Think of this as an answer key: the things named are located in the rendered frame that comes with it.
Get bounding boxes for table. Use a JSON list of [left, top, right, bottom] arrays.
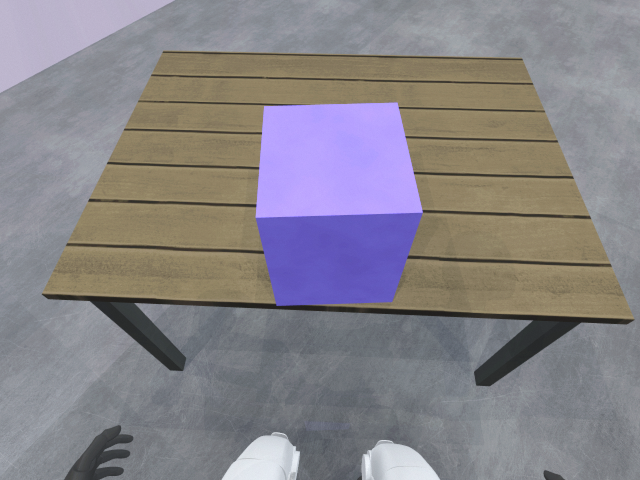
[[42, 50, 635, 386]]

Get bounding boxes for robot right shin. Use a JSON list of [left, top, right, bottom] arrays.
[[374, 440, 394, 448]]

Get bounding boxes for robot left hand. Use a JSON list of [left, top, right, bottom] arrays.
[[64, 425, 133, 480]]

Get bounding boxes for left robot thigh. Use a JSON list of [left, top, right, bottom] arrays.
[[222, 435, 300, 480]]

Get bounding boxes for carton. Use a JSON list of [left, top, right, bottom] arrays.
[[256, 103, 423, 306]]

